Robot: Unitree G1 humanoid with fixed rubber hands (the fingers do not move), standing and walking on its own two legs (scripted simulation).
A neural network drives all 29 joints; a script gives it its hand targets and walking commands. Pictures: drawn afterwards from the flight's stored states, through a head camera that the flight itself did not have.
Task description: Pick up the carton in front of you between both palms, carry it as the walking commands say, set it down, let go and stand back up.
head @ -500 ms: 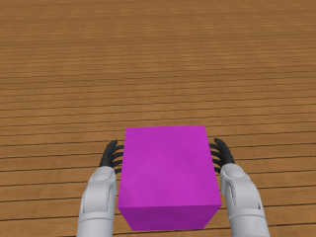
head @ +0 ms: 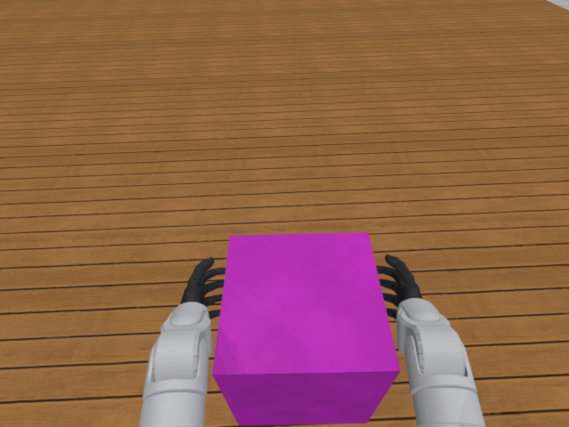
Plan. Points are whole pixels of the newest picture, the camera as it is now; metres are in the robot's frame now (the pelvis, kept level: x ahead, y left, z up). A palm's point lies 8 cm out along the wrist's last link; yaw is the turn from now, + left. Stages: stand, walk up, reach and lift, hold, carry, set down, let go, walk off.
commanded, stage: hold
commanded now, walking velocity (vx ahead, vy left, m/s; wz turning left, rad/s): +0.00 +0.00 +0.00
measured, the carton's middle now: (300, 333) +0.29 +0.00 -0.04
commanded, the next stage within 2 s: set down in 0.70 s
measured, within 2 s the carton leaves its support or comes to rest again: neither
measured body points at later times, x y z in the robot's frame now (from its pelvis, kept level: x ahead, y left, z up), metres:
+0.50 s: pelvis -0.04 +0.01 +0.01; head -0.09 +0.02 +0.45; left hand +0.27 +0.15 +0.05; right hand +0.25 -0.15 +0.04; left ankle +0.01 +0.13 -0.74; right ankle -0.01 -0.12 -0.74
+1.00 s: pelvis -0.02 +0.02 +0.00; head -0.04 +0.02 +0.45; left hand +0.31 +0.15 +0.03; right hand +0.30 -0.15 +0.03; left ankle +0.01 +0.13 -0.74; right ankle -0.01 -0.11 -0.74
